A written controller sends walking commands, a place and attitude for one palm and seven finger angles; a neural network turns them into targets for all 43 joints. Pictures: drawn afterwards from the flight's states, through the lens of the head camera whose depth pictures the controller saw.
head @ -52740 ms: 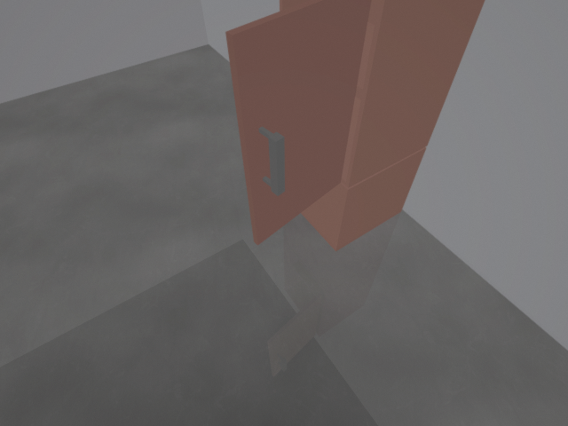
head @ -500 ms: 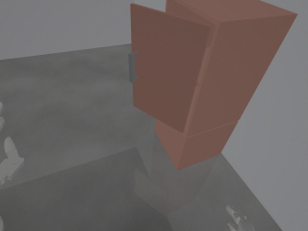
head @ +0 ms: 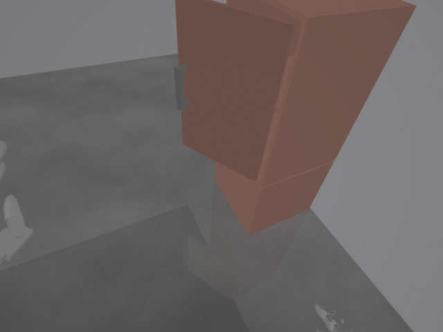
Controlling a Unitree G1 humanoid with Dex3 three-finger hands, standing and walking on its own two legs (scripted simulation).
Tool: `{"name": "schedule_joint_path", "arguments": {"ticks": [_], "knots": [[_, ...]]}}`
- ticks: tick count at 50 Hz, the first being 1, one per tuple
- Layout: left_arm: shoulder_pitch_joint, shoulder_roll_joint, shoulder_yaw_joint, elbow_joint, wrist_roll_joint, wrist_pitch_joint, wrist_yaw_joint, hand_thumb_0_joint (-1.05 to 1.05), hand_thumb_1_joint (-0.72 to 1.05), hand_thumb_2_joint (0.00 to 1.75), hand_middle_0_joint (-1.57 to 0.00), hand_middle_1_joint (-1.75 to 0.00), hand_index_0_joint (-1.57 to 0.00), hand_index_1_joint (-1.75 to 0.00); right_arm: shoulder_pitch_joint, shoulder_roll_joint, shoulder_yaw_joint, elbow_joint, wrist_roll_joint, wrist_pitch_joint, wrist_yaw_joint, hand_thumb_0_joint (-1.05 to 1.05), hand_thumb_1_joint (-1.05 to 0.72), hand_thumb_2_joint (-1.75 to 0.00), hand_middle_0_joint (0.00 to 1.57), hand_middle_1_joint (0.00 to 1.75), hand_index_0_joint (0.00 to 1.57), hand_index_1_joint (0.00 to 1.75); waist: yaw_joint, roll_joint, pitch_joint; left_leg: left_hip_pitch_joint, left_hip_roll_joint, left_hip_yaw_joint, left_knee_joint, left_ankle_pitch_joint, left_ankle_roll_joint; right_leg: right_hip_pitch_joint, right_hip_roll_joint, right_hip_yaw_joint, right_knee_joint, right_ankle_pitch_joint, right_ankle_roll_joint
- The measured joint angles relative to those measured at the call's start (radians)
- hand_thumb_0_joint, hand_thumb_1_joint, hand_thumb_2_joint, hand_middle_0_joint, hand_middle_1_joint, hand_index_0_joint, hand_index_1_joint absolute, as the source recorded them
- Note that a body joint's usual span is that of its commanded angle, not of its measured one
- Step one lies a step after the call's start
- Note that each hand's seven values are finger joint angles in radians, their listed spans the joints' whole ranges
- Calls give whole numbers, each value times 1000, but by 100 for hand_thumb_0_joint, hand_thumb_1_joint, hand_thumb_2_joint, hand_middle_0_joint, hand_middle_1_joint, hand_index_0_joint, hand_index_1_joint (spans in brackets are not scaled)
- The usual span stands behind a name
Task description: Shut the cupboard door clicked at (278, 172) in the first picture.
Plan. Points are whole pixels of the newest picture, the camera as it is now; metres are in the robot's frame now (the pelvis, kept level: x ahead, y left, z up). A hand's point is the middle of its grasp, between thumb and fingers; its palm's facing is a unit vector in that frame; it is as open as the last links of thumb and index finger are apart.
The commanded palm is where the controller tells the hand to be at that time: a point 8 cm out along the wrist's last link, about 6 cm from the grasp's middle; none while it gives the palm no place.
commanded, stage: let the arm hang, fingers relaxed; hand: left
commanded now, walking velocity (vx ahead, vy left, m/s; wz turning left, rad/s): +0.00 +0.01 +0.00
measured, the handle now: (183, 86) +0.89 +0.16 -0.02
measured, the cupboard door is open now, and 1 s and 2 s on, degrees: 31 31 31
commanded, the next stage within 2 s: look to check the result in 1.16 s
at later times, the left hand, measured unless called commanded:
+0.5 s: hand out of the picture +0.07 +0.18 -0.17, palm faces +0.09 -0.98 -0.16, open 6.9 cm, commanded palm none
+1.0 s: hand out of the picture -0.03 +0.18 -0.17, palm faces +0.04 -0.99 -0.15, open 7.4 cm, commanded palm none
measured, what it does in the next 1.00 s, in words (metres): stands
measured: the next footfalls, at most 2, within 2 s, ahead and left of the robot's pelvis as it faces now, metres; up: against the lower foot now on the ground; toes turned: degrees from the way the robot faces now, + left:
none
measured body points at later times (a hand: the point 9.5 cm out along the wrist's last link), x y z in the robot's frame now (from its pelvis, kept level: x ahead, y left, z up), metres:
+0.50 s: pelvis +0.02 +0.00 +0.01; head +0.03 +0.03 +0.46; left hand +0.07 +0.23 -0.15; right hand +0.08 -0.24 -0.12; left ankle +0.02 +0.12 -0.73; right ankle +0.02 -0.09 -0.73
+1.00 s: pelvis +0.01 +0.02 +0.01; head +0.00 +0.03 +0.46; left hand -0.03 +0.23 -0.15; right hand -0.03 -0.18 -0.15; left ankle +0.02 +0.12 -0.73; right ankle +0.02 -0.09 -0.73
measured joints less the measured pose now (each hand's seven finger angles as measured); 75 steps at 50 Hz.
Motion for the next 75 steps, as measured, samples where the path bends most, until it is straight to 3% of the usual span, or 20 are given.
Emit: {"name": "schedule_joint_path", "arguments": {"ticks": [3, 5, 7, 10, 12, 16, 18, 22, 28, 36, 56, 75], "knots": [[12, 11, 3, -30, 2, -22, -2, 2, 89, 90, -21, -30, -21, -30, -6, 5, 3, 2, -3, 5, 5, 1, -90, -90, 21, 30, 20, 30, -3, 26, 16, -8, 23, -19, 20, -20, -12, 16, 23, -22, -33, 49, -40], [-62, 10, -64, 95, 23, -35, -43, 1, 89, 90, -20, -30, -21, -30, -14, -18, -24, 45, 4, -19, 40, 1, -90, -90, 21, 30, 20, 30, 7, 61, -2, -45, 25, -29, 53, -28, -17, -6, 20, -41, -14, 28, -49], [-154, -37, -163, 309, 36, 42, -98, 0, 89, 90, -20, -30, -20, -30, -42, -59, -41, 86, 1, 11, 57, 1, -90, -90, 21, 30, 20, 30, 14, 104, -15, -66, 16, -37, 77, -46, -18, -30, 9, -49, 23, 2, -46], [-250, -131, -288, 665, 45, 158, -142, 0, 90, 90, -19, -30, -20, -30, -83, -97, -55, 122, -7, 65, 60, 1, -90, -90, 21, 30, 20, 30, 3, 134, -10, -72, -2, -33, 96, -60, -7, -46, -11, -46, 69, -26, -39], [-280, -185, -355, 859, 52, 202, -156, 0, 90, 90, -19, -29, -20, -30, -94, -99, -56, 128, -12, 90, 58, 1, -90, -90, 20, 30, 20, 30, -10, 118, 13, -58, -12, -31, 95, -61, -7, -40, -22, -44, 86, -38, -39], [-274, -263, -431, 1137, 51, 227, -164, 1, 91, 90, -20, -29, -20, -30, -82, -70, -45, 166, -19, 118, 54, 1, -91, -90, 20, 30, 20, 30, -14, 29, 58, -11, -19, -34, 53, -29, -7, -1, -27, -47, 67, -36, -38], [-270, -282, -395, 1205, 17, 205, -145, -3, 95, 90, -20, -30, -20, -30, -60, -49, -40, 200, -20, 122, 49, 0, -91, -90, 20, 30, 20, 30, -1, -14, 64, 2, -17, -44, 26, -26, -11, 20, -22, -57, 28, -20, -39], [-293, -238, -378, 1304, 35, 185, -144, -8, 99, 90, -21, -30, -21, -30, -32, -30, -39, 274, -22, 131, 41, 0, -91, -90, 20, 30, 20, 30, 29, -31, 58, 22, 3, -56, -20, -4, -14, 68, 3, -69, -76, 36, -41], [-261, -209, -388, 1463, 42, 192, -154, -4, 95, 90, -20, -30, -20, -30, -17, -28, -49, 333, -16, 126, 29, 0, -91, -90, 20, 30, 20, 30, 21, 26, 34, 71, 7, -30, -73, 14, -3, 119, 10, -43, -159, 83, -29], [-224, -216, -398, 1576, 40, 184, -149, 0, 92, 90, -20, -29, -20, -30, 10, -18, -43, 413, -9, 118, 26, 0, -93, -90, 20, 30, 20, 30, 27, 77, 27, 119, -17, 5, -143, 48, 17, 139, -11, -10, -188, 105, -10], [-202, -320, -416, 1650, 43, 171, -142, 0, 91, 90, -20, -30, -20, -30, 78, 43, -40, 500, -5, 108, 20, 0, -91, -90, 20, 30, 20, 30, 21, 38, 26, 121, -31, 29, -164, 63, 31, 118, -26, 14, -173, 111, 2], [-204, -288, -405, 1647, 44, 163, -134, 0, 91, 90, -20, -29, -20, -30, 49, 36, -46, 485, -3, 101, 23, 0, -91, -90, 20, 30, 20, 30, 20, 54, 31, 115, -32, 35, -157, 55, 33, 109, -26, 20, -164, 104, 4]]}}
